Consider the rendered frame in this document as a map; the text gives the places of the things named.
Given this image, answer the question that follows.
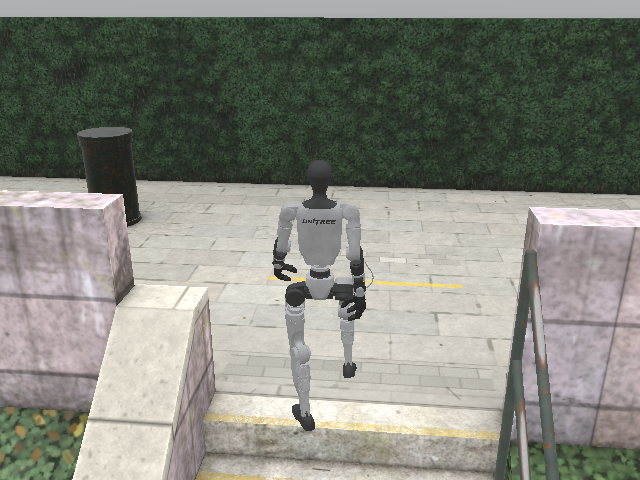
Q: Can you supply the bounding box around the robot right upper arm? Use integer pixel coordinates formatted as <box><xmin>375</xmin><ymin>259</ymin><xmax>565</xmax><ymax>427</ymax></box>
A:
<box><xmin>340</xmin><ymin>203</ymin><xmax>361</xmax><ymax>261</ymax></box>

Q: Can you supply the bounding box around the right robot thigh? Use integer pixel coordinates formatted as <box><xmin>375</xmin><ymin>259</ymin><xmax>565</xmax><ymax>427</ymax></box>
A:
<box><xmin>333</xmin><ymin>277</ymin><xmax>354</xmax><ymax>320</ymax></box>

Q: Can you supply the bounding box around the left robot hand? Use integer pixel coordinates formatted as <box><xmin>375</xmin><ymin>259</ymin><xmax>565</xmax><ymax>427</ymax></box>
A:
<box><xmin>274</xmin><ymin>263</ymin><xmax>297</xmax><ymax>281</ymax></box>

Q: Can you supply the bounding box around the robot left upper arm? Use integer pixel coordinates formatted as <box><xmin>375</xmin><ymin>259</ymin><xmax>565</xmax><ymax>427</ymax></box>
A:
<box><xmin>276</xmin><ymin>202</ymin><xmax>299</xmax><ymax>253</ymax></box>

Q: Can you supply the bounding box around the right robot hand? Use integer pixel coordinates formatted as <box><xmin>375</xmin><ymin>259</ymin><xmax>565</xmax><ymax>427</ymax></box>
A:
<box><xmin>341</xmin><ymin>293</ymin><xmax>366</xmax><ymax>321</ymax></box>

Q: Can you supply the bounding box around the robot left forearm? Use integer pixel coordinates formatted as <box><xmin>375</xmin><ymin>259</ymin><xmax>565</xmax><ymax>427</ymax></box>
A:
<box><xmin>272</xmin><ymin>237</ymin><xmax>287</xmax><ymax>269</ymax></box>

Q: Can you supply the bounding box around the robot right forearm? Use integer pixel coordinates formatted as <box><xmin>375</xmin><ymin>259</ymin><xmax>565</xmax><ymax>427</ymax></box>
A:
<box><xmin>350</xmin><ymin>246</ymin><xmax>366</xmax><ymax>297</ymax></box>

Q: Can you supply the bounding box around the robot left shin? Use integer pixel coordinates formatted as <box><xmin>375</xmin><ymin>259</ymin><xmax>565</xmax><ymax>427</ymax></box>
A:
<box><xmin>290</xmin><ymin>347</ymin><xmax>311</xmax><ymax>417</ymax></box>

